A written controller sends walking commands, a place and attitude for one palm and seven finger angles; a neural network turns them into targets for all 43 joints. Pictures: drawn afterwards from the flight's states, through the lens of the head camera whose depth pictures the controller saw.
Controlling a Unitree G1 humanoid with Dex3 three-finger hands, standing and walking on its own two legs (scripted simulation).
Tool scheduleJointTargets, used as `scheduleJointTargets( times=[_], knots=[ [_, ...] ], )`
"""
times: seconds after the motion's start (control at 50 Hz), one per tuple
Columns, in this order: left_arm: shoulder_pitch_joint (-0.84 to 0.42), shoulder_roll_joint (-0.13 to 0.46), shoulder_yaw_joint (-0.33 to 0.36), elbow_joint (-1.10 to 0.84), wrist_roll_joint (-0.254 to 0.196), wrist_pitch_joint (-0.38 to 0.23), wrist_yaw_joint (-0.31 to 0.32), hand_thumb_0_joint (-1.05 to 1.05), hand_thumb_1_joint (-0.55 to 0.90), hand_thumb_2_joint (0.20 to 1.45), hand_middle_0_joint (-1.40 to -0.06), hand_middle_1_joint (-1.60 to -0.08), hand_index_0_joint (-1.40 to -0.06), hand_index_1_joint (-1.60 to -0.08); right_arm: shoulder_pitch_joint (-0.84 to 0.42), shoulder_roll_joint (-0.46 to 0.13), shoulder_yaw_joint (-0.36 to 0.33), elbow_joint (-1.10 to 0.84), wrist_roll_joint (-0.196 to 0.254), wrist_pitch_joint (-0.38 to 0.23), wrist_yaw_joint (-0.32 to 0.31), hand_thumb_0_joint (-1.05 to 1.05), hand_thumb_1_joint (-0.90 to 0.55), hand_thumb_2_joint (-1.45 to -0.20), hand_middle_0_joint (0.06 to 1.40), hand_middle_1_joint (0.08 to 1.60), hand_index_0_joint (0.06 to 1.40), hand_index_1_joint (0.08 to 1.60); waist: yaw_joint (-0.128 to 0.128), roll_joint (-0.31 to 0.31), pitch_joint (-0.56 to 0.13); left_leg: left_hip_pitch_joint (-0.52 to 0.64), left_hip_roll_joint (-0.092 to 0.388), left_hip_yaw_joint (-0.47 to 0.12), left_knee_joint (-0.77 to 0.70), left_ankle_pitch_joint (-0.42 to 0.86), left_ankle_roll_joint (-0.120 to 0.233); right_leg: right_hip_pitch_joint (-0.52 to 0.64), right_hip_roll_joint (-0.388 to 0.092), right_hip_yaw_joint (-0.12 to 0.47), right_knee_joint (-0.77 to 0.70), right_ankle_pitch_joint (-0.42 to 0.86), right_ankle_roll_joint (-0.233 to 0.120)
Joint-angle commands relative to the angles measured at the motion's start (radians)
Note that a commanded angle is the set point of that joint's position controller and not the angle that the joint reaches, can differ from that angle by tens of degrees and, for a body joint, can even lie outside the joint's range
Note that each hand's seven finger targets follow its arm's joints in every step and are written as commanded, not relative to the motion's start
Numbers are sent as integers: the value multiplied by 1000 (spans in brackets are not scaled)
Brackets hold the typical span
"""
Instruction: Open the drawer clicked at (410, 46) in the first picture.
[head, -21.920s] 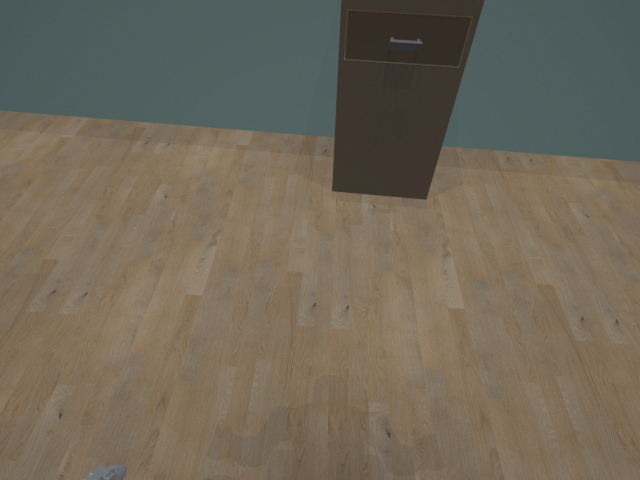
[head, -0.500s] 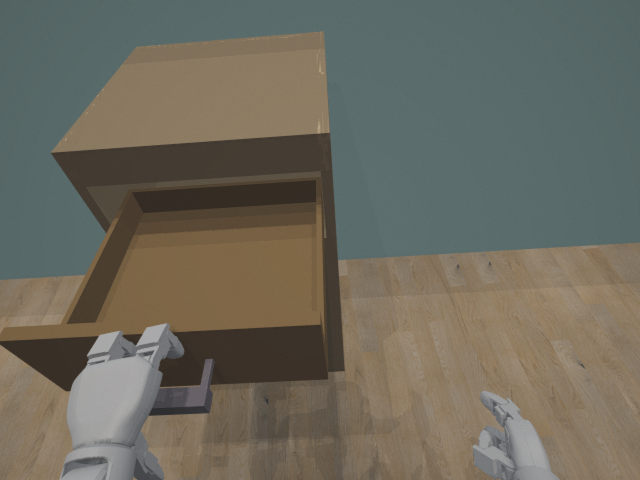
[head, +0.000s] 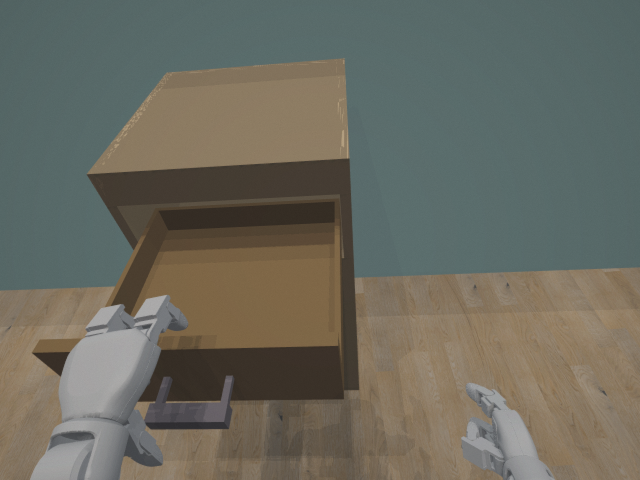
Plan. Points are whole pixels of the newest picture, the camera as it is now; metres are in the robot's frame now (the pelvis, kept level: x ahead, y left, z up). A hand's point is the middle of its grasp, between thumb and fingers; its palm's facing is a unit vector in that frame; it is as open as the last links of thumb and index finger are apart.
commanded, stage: lift the hand off the handle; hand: left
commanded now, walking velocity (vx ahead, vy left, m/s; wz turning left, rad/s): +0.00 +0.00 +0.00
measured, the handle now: (193, 399) +0.22 +0.23 -0.04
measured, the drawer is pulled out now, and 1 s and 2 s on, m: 0.30 0.30 0.30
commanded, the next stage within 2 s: draw the hand back to the body in 0.26 s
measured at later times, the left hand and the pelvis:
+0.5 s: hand (131, 388) +0.17 +0.22 +0.11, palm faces +0.09 -0.14 -0.99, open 13.8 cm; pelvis +0.00 +0.00 +0.01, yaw +0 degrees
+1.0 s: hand (106, 374) +0.18 +0.25 +0.12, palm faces +0.11 -0.27 -0.96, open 13.8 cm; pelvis +0.00 +0.01 +0.01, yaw +0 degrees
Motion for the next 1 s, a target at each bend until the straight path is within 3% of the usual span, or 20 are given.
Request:
scheduleJointTargets(
  times=[0.0, 0.1, 0.16, 0.2, 0.26, 0.32, 0.36, 0.38, 0.46, 0.52, 0.56, 0.6, 0.62, 0.72, 0.76, 0.84, 0.86, 0.94, 0.96, 0.98],
  knots=[
    [-62, 148, 90, -280, 9, -20, 3, 0, -500, 300, -300, -1200, -300, -1200, -177, -76, -27, -187, 9, -49, 6, 0, -900, -900, 200, 300, 200, 300, -1, -72, -80, 187, -30, 28, -65, 284, 53, -59, 23, -39, -129, 344, -14],
    [-71, 198, 161, -300, 8, -14, 8, 0, -500, 300, -300, -1200, -300, -1200, -183, -76, -25, -186, 14, -45, 7, 0, -900, -900, 200, 300, 200, 300, 10, -63, -81, 209, -29, 29, -81, 281, 49, -32, 20, -35, -157, 334, -15],
    [-66, 161, 133, -314, -15, 0, -9, 0, -500, 300, -300, -1200, -300, -1200, -214, -73, -21, -200, 22, -53, 13, 0, -900, -900, 200, 300, 200, 300, 10, -41, -79, 225, -28, 24, -88, 292, 46, -22, 23, -32, -166, 339, -18],
    [-40, 157, 121, -258, -26, 9, -32, 0, -500, 300, -300, -1200, -300, -1200, -185, -82, -25, -182, 23, -47, 14, 0, -900, -900, 200, 300, 200, 300, 1, -108, -44, 210, -28, 30, -101, 282, 49, -25, 22, -39, -178, 350, -8],
    [-61, 156, 109, -294, -18, 15, -55, 0, -500, 300, -300, -1200, -300, -1200, -221, -82, -18, -199, 25, -46, 17, 0, -900, -900, 200, 300, 200, 300, 4, -68, -52, 218, -29, 32, -107, 273, 49, -13, 22, -27, -188, 339, -13],
    [-84, 181, 113, -323, -7, -16, -57, 0, -500, 300, -300, -1200, -300, -1200, -189, -85, -20, -199, 13, -46, 11, 0, -900, -900, 200, 300, 200, 300, 7, -75, -70, 228, -35, 36, -104, 277, 56, -14, 17, -31, -193, 345, -9],
    [-43, 236, 195, -317, -9, -28, -41, 0, -500, 300, -300, -1200, -300, -1200, -209, -84, -15, -198, 16, -51, 8, 0, -900, -900, 200, 300, 200, 300, 17, -75, -64, 224, -27, 30, -93, 273, 48, -7, 19, -14, -199, 354, -17],
    [-22, 203, 169, -319, -7, -39, -38, 0, -500, 300, -300, -1200, -300, -1200, -184, -81, -16, -196, 10, -50, 9, 0, -900, -900, 200, 300, 200, 300, 19, -64, -76, 224, -32, 36, -91, 276, 52, -9, 14, -26, -191, 354, -15],
    [2, 237, 236, -330, -30, -54, -10, 0, -500, 300, -300, -1200, -300, -1200, -209, -83, -22, -199, 19, -53, 9, 0, -900, -900, 200, 300, 200, 300, 18, -31, -60, 220, -28, 31, -86, 270, 42, -14, 17, -12, -197, 355, -19],
    [-5, 203, 197, -303, -43, -60, -14, 0, -500, 300, -300, -1200, -300, -1200, -182, -88, -34, -191, 14, -52, 6, 0, -900, -900, 200, 300, 200, 300, 5, -77, -41, 217, -30, 38, -87, 252, 49, -40, 15, -29, -202, 337, -7],
    [-9, 223, 217, -303, -53, -51, -19, 0, -500, 300, -300, -1200, -300, -1200, -212, -87, -23, -199, 23, -59, 3, 0, -900, -900, 200, 300, 200, 300, 6, -48, -33, 216, -30, 30, -95, 229, 45, -36, 15, -11, -211, 309, -11],
    [-50, 240, 217, -271, -54, -54, -31, 0, -500, 300, -300, -1200, -300, -1200, -189, -91, -26, -185, 20, -58, -9, 0, -900, -900, 200, 300, 200, 300, -4, -100, -15, 210, -30, 33, -102, 205, 50, -50, 8, -23, -221, 275, -1],
    [-68, 245, 212, -261, -53, -58, -38, 0, -500, 300, -300, -1200, -300, -1200, -188, -95, -28, -183, 17, -59, -14, 0, -900, -900, 200, 300, 200, 300, -3, -85, -8, 212, -32, 33, -105, 198, 51, -57, 11, -22, -227, 260, -1],
    [-65, 253, 222, -276, -69, -87, -52, 0, -500, 300, -300, -1200, -300, -1200, -178, -93, -29, -185, 15, -74, -24, 0, -900, -900, 200, 300, 200, 300, 3, -64, -34, 227, -33, 27, -108, 204, 52, -45, 11, -32, -227, 250, -4],
    [-46, 283, 270, -283, -73, -87, -46, 0, -500, 300, -300, -1200, -300, -1200, -203, -91, -20, -192, 22, -81, -22, 0, -900, -900, 200, 300, 200, 300, 11, -38, -36, 225, -28, 22, -110, 211, 45, -33, 12, -22, -226, 259, -11],
    [-29, 285, 284, -275, -79, -91, -37, 0, -500, 300, -300, -1200, -300, -1200, -171, -96, -29, -192, 20, -75, -21, 0, -900, -900, 200, 300, 200, 300, 9, -54, -51, 222, -26, 27, -106, 233, 46, -30, 6, -35, -215, 284, -5],
    [-21, 300, 309, -266, -84, -82, -35, 0, -500, 300, -300, -1200, -300, -1200, -196, -95, -22, -192, 25, -78, -19, 0, -900, -900, 200, 300, 200, 300, 15, -18, -37, 211, -24, 20, -111, 222, 39, -27, 15, -25, -219, 261, -14],
    [-15, 286, 289, -287, -89, -83, -37, 0, -500, 300, -300, -1200, -300, -1200, -166, -102, -33, -197, 23, -75, -18, 0, -900, -900, 200, 300, 200, 300, 4, -50, -65, 222, -20, 27, -102, 258, 44, -28, 8, -40, -205, 305, -5],
    [-133, -62, 248, -361, -823, -171, -52, 0, -465, 315, -298, -1178, -298, -1178, -94, -39, -18, -248, 33, -149, -39, 0, -900, -900, 200, 300, 200, 300, -97, -97, 4, 349, -3, 21, -116, 176, 69, -22, 30, -46, -222, 267, -11],
    [21, 27, 301, -204, -842, -207, -39, 0, -430, 330, -295, -1155, -295, -1155, -72, -63, -12, -213, 23, -184, -57, 0, -900, -900, 200, 300, 200, 300, -72, -124, 25, 333, 8, 19, -133, 137, 64, -25, 31, -57, -212, 226, -13]
  ],
)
